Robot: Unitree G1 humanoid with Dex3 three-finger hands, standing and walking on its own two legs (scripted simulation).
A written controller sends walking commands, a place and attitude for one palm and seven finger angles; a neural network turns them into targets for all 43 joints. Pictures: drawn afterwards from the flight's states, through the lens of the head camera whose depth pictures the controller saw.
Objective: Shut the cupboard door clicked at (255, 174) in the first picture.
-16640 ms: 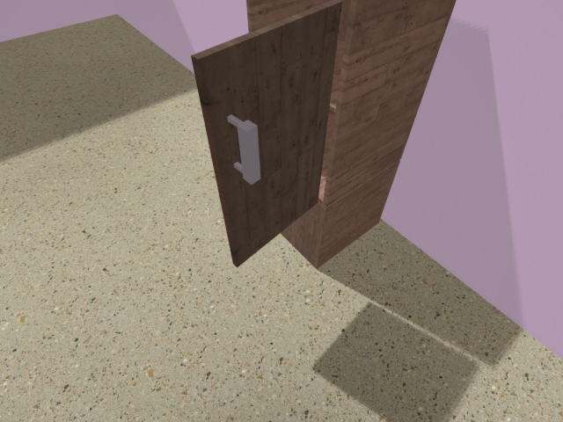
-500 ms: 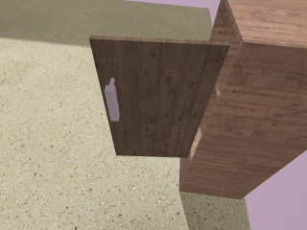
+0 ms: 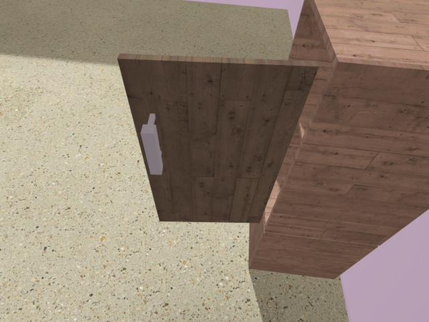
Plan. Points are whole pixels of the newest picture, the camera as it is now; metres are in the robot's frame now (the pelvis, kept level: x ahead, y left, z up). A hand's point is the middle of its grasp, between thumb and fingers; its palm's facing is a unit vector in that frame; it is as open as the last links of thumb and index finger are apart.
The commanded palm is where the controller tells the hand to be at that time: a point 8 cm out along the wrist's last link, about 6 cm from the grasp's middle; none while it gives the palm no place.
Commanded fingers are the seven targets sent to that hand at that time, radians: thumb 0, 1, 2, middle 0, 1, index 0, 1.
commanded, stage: raise the hand and make a fist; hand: left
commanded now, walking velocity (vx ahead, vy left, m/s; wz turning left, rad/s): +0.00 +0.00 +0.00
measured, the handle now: (154, 144) +0.45 +0.16 +0.06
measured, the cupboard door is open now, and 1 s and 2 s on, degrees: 96 96 96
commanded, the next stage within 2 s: none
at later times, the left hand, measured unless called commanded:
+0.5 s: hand (130, 317) +0.14 +0.16 -0.06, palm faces +0.09 -1.00 -0.01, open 6.3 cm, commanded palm +0.11 +0.22 -0.04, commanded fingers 0.00 0.90 0.90 -0.57 -0.70 -0.57 -0.70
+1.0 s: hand (119, 278) +0.19 +0.18 +0.00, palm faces +0.10 -0.99 -0.05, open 3.9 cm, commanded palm +0.15 +0.22 +0.01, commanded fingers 0.00 0.90 0.90 -1.02 -1.20 -1.02 -1.20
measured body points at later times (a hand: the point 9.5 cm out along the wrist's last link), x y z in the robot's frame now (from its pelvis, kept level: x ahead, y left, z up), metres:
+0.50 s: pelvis -0.02 -0.04 -0.09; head +0.01 -0.03 +0.36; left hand +0.13 +0.21 -0.05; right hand +0.21 -0.28 -0.11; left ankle -0.01 +0.06 -0.74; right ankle +0.03 -0.12 -0.74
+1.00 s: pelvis +0.00 -0.03 -0.06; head +0.05 -0.04 +0.38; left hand +0.18 +0.23 +0.01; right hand +0.17 -0.27 -0.15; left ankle -0.01 +0.06 -0.74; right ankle +0.03 -0.12 -0.74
